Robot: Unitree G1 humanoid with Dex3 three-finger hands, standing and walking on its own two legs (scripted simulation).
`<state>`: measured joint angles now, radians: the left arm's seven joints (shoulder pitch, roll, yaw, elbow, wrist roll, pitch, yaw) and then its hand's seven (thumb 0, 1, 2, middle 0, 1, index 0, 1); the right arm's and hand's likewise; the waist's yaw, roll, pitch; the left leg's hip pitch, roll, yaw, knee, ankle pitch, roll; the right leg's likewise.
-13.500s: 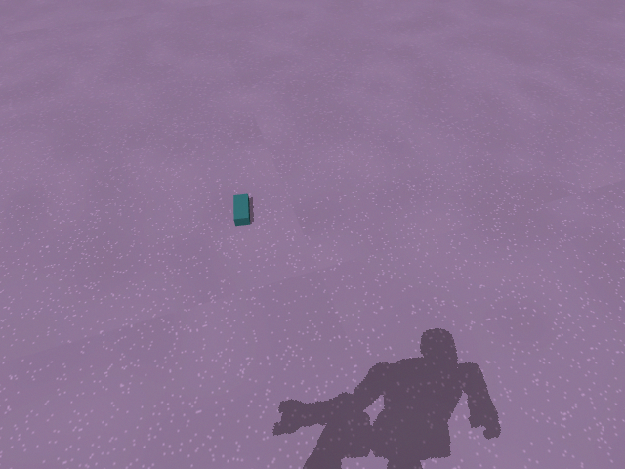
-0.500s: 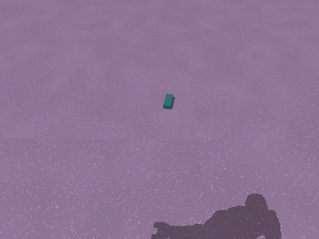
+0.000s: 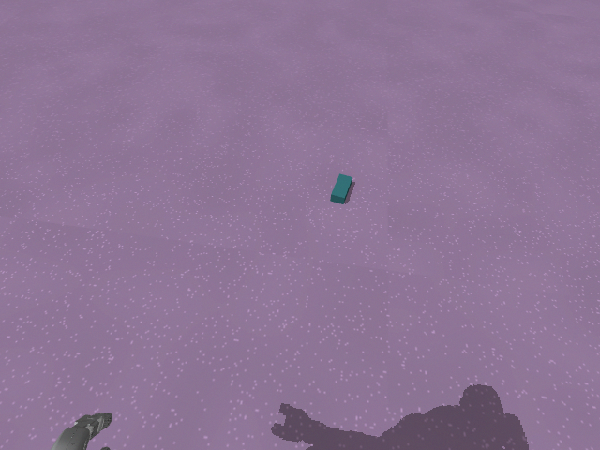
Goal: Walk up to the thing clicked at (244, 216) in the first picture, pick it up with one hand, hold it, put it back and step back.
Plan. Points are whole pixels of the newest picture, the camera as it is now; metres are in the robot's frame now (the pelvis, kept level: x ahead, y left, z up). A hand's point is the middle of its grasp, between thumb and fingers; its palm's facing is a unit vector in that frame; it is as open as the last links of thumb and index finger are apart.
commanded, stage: walk up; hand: left
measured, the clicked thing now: (341, 188) +1.27 -0.18 -0.75
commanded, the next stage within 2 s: none
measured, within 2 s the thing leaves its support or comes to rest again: neither
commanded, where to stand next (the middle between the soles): +1.36 -0.62 m, yaw +69 degrees
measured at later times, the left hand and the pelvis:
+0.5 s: hand out of the picture +0.13 +0.25 -0.17, palm faces +0.32 -0.91 -0.25, open 7.4 cm; pelvis +0.16 -0.02 -0.01, yaw +21 degrees
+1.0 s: hand (274, 394) +0.21 +0.06 -0.12, palm faces +0.62 -0.66 -0.43, open 7.4 cm; pelvis +0.41 -0.17 +0.00, yaw +40 degrees
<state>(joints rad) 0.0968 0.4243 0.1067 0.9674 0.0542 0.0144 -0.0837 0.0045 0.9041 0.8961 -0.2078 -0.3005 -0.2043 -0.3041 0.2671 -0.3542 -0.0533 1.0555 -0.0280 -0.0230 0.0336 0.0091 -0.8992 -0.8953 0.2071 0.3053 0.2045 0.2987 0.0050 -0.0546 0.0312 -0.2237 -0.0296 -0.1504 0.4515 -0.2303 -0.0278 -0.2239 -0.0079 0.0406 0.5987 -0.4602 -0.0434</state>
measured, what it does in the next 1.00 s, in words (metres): walks ahead, turning left: left foot, then right foot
